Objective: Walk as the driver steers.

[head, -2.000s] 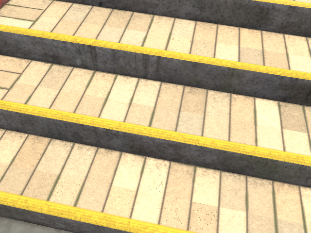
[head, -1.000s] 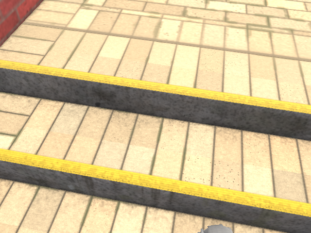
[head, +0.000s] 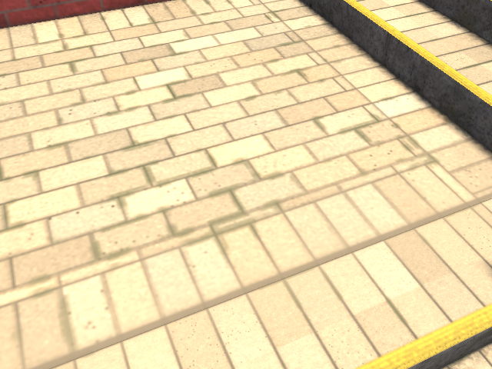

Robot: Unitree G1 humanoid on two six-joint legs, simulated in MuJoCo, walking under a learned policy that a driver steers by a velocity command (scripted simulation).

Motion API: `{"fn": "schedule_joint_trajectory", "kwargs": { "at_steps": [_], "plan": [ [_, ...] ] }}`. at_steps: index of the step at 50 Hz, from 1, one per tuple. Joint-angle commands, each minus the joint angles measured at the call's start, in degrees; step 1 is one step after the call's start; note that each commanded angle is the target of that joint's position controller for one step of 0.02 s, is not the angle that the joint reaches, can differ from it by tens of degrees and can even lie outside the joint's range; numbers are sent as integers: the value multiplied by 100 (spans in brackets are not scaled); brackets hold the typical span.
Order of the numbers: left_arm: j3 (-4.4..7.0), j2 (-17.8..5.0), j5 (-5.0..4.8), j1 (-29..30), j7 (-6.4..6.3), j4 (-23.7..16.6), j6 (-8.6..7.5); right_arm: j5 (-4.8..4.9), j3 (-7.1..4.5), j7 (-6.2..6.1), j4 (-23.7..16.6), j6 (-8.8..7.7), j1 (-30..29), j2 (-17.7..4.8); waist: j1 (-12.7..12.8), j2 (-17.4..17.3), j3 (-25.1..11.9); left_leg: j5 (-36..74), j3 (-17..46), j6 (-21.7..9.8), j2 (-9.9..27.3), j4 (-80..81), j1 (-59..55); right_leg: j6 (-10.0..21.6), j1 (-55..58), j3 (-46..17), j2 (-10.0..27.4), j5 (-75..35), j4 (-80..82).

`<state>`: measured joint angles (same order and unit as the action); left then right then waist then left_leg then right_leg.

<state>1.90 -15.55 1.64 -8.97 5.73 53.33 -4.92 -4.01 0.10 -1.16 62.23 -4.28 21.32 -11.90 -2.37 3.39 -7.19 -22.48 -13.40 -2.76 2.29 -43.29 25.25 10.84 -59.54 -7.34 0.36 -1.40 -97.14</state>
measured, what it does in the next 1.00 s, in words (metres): climbs, turning right: right foot 0.17 m higher, then right foot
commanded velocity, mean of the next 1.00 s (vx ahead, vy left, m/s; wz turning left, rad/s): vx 0.50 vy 0.00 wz -0.44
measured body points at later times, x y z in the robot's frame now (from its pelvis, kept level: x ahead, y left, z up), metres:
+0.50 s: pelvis +0.29 -0.07 +0.06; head +0.29 -0.05 +0.51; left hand +0.54 +0.04 -0.05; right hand +0.14 -0.22 -0.09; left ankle +0.06 +0.11 -0.60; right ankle +0.26 -0.20 -0.64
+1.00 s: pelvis +0.57 -0.14 +0.14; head +0.56 -0.12 +0.59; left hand +0.89 -0.06 +0.08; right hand +0.42 -0.32 -0.01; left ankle +0.61 -0.02 -0.56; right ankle +0.56 -0.28 -0.44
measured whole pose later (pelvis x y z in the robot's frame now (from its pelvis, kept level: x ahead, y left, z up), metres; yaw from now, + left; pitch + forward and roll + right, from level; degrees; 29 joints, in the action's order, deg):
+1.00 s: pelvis +0.57 -0.14 +0.14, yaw -27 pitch +4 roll +0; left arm 0.9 -14.6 3.4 -0.5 3.8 43.6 -6.0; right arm -2.6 1.4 0.8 61.3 -5.1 25.8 -10.5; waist -5.7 1.8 -7.6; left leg -27.3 0.7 -1.3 -0.5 -48.5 25.0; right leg 3.6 -52.2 -2.0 0.4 13.3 -85.9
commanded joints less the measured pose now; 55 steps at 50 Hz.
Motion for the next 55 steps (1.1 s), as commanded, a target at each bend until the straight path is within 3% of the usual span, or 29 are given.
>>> {"fn": "schedule_joint_trajectory", "kwargs": {
  "at_steps": [1, 9, 16, 18, 20, 22, 23, 24, 25, 26, 27, 28, 29, 30, 32, 33, 34, 35, 36, 37, 38, 39, 40, 41, 43, 45, 48, 51, 55],
  "plan": [
    [-101, -10, -40, 545, 151, -443, -32, -132, 100, 89, -540, -260, -960, 60, 300, -540, 323, 653, 1146, -725, 1244, 3080, -492, -36, -427, 6, 292, -68, 616],
    [-170, 352, -77, 1135, 47, -477, 25, -485, 281, 258, 162, -211, 1262, 144, -353, -542, 706, 2580, 493, -1000, 1636, 3161, -3498, 173, -2580, -145, 192, 89, 15],
    [-296, 597, -78, 2087, 0, -1030, 286, -491, 315, 271, 414, -275, 1505, 230, -194, -553, 1108, 4025, -205, -871, 1621, 3413, -4360, 299, -2894, 716, 650, 839, 578],
    [-317, 524, 6, 2545, 34, -1314, 432, -376, 287, 365, 347, -299, 1091, 120, 74, -474, 1034, 4861, -737, -856, 1386, 3655, -3449, 399, -1257, 1342, 652, 1194, 1960],
    [-294, 501, -191, 2293, -56, -1423, 544, -378, 212, 449, 471, -447, 1734, -270, 315, -803, 256, 9459, -879, -1047, 1192, 3011, -1784, 65, 2532, 1970, 0, 719, 2319],
    [-9, 21, -395, 508, -147, -706, 590, -471, 93, 513, 296, -539, 1537, -778, 938, -1386, -80, 10544, -592, -617, 1401, 1513, -1551, -337, 4916, 1522, -208, -203, 3873],
    [251, -325, -266, -1209, -232, -15, 595, -384, -61, 593, 215, -447, 873, -1231, 1492, -1278, -34, 9392, -544, -294, 1139, 158, -1050, -413, 6391, 1275, -326, -1284, 5836],
    [358, -310, 110, -2727, -373, 666, 573, -393, -164, 685, 382, -220, 739, -1209, 1817, -512, 12, 4890, -191, 163, 630, -1768, 517, -306, 8345, 861, -171, -2626, 7259],
    [303, 138, 367, -3041, -492, 971, 499, -154, -488, 604, 264, 104, -99, -1811, 2137, 202, 767, -104, 249, -24, -87, -4781, 686, -364, 7475, 1074, -225, -1638, 9401],
    [283, -14, 635, -2266, -702, 993, 528, -506, -294, 776, 167, 270, 660, -832, 1316, 92, 924, -594, 949, -611, 110, -7144, 1329, -384, 7411, 1341, -79, -998, 8615],
    [215, -49, 682, -3394, -761, 1681, 435, -456, -215, 1020, -645, 112, -235, -105, 1241, 642, 645, -1312, 1197, -642, -241, -8752, 2869, 206, 8001, 602, 433, -3454, 7442],
    [229, -197, 426, -4198, -642, 1954, 246, -229, -73, 1077, -1378, -62, -1012, 372, 1277, 499, -795, -2121, 1371, -503, -269, -9812, 4093, 792, 9699, -119, 1560, -5014, 6441],
    [248, -123, 277, -4606, -506, 2254, 36, 185, 157, 840, -2416, -120, -2307, 670, 1415, 688, -926, -3369, 1725, -560, -293, -10721, 5657, 423, 10119, -449, 2162, -4624, 6441],
    [181, 134, 203, -4334, -441, 2353, -67, 279, 352, 621, -2952, -98, -2715, 726, 1343, 485, -595, -4153, 2215, -801, -163, -10678, 6755, 129, 9803, -718, 2526, -3542, 6554],
    [106, -58, 545, -683, -127, 1470, -206, 290, 339, 284, -3162, 67, -2174, 501, -264, -258, 1449, -3173, 2036, -1101, 376, -7163, 5205, 12, 5115, -49, 2118, 451, 8638],
    [212, -545, 472, 2222, 74, 291, -183, 394, 204, 168, -2906, 111, -1022, 329, -1641, -446, 2055, -1926, 1968, -1063, 496, -4371, 1380, -132, 1022, 1106, 1106, 1586, 9693],
    [503, -1466, 221, 1978, 221, -54, -281, 445, 50, 249, -3033, 179, -825, -146, -1888, -571, 1469, 421, 1394, -291, 153, -3739, -1871, 24, -920, 1357, 717, 1630, 9767],
    [637, -1990, 4, 1607, 235, -75, -284, 405, 77, 434, -3085, 282, -965, -130, -1938, -166, 1192, 755, 1010, -3, -107, -3967, -1860, 32, -346, 1084, 1279, -299, 9472],
    [641, -1892, -147, 1318, 118, -165, -275, 362, 106, 583, -2985, 321, -711, -196, -1912, 108, 1220, 567, 683, -28, -507, -3308, -1238, 83, 916, 1017, 1434, -1869, 8958],
    [534, -1460, -93, 738, 105, -240, -299, 370, -108, 649, -2488, 268, 294, -944, -1806, 112, 855, 1048, 466, -278, -968, -2449, -1062, 10, 2248, 1120, 1018, -3606, 7357],
    [351, -325, 283, -901, 244, -157, -298, 287, -321, 571, -1895, 214, 1598, -2020, -1249, -1796, -969, 3529, 3007, -1336, -5, -1306, -2904, -489, 1952, 1075, 19, -2029, 4311],
    [282, 92, 346, -2243, 373, -102, -218, 162, -360, 573, -1580, 247, 2792, -2404, -1052, -2872, -2310, 3535, 7597, -2661, 1625, 1426, -3557, -619, 1778, -207, -1153, 2256, 1325],
    [253, 386, 168, -2043, 309, -15, -183, 146, -321, 572, -1462, 133, 2450, -2124, -1019, -2592, -712, 1350, 7892, -2396, 1420, 1817, -2087, -453, 790, -1114, -1197, 1347, -704],
    [137, 497, 104, -1367, 110, -86, -243, 378, -223, 578, -1460, 18, 1307, -1558, -772, -2159, 566, -1032, 6655, -2018, 1120, 1478, -412, -335, 207, -937, -778, 745, -1035],
    [-62, 315, 277, -762, -204, -591, -268, 377, -55, 484, -1287, -92, -93, -777, -91, -1245, 291, -501, 5697, -1879, 1196, 1089, -5, -306, 30, -422, -426, 1364, -1187],
    [-157, 227, 222, -356, -285, -758, -111, 187, 219, 353, -983, -84, -822, 91, 459, -521, 563, -725, 5277, -1567, 1270, 1440, 871, -392, 244, -248, 39, 1818, -606],
    [-62, -151, 122, -182, -229, -864, -39, 127, 115, 148, -906, -305, -1293, -58, 657, -595, 392, -138, 3396, -1103, 637, 1949, 1399, -746, 1502, 368, 237, 1715, 905],
    [-30, -354, 186, 255, -122, -1199, -107, 153, -132, 73, -1134, -546, -1882, -805, 670, -446, 532, 588, 2034, -530, 302, 2508, 1782, -998, 3393, 699, 488, 864, 3253],
    [2, -216, 117, 1308, -189, -1448, -23, 240, -287, 259, -729, -557, -233, -971, -229, -739, 650, 1634, 2300, -908, 824, 2335, -1164, -1031, 2730, 1112, 178, 846, 5573]
  ]
}}
Velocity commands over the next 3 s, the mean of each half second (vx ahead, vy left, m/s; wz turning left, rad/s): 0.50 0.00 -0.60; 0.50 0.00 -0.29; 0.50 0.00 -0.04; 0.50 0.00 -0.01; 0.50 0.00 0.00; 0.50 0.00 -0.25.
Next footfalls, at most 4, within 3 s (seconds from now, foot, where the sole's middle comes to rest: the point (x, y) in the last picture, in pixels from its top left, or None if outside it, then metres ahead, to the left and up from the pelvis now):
0.36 right None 0.34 -0.20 -0.57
0.52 right None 0.25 -0.22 -0.74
0.74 left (259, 315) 0.64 -0.04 -0.60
1.18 right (377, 288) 0.71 -0.36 -0.60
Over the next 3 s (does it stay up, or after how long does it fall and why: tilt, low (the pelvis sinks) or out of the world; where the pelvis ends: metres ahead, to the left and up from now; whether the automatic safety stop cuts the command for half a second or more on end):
stays up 1.50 -0.55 0.19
